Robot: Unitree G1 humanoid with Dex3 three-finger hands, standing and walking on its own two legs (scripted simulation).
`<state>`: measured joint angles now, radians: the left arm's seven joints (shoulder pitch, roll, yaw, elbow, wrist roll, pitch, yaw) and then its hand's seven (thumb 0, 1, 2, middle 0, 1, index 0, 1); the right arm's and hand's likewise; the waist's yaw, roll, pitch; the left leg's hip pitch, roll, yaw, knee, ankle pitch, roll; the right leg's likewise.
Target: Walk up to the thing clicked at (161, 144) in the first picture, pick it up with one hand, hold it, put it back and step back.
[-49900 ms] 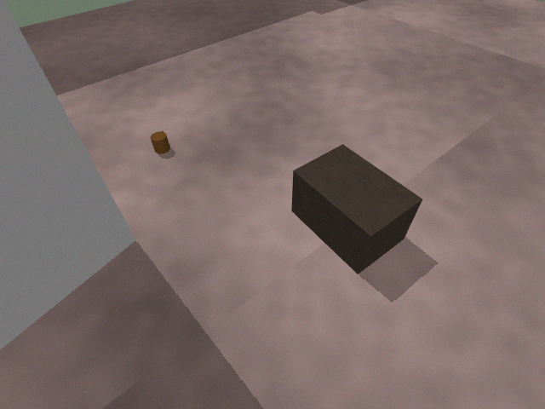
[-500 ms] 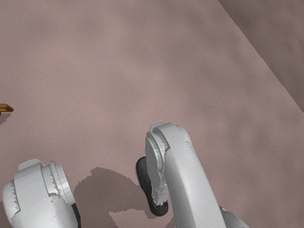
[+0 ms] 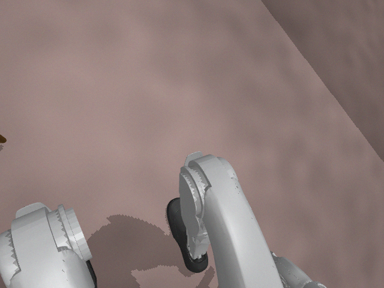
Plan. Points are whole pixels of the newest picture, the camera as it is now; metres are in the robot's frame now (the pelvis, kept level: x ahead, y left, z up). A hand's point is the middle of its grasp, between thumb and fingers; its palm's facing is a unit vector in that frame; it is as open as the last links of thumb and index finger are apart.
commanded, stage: close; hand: left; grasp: from above
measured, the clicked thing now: out of the picture +0.46 +0.32 -0.25
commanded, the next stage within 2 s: settle in 1.24 s
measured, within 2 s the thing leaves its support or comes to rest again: leaves its support in 1.86 s
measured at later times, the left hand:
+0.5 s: hand out of the picture +0.44 +0.33 -0.22, palm faces -0.43 -0.16 -0.89, open 13.5 cm
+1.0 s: hand out of the picture +0.44 +0.33 -0.22, palm faces -0.43 -0.16 -0.89, open 12.2 cm
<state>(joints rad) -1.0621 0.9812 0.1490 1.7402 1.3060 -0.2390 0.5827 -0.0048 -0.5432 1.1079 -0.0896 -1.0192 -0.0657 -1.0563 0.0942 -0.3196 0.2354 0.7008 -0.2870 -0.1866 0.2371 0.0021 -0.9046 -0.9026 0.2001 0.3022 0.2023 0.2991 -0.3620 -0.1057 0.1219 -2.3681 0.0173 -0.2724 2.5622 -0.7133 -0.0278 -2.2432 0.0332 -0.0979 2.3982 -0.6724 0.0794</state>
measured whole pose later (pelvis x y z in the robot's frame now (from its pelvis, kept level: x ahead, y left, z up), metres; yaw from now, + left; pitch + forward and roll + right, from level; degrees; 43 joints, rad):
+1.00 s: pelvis +0.00 +0.00 +0.00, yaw -1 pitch +28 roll -14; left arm -1.08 0.99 0.11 1.76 1.30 -0.24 0.58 -0.01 -0.32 1.00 -0.32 -1.04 -0.27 -1.04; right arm 0.11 -0.32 0.26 0.68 -0.28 -0.19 0.24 0.00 -0.90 -0.90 0.20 0.30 0.20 0.30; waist -0.37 -0.11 0.12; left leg -2.36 0.02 -0.28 2.55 -0.70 -0.02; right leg -2.23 0.04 -0.10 2.38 -0.66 0.08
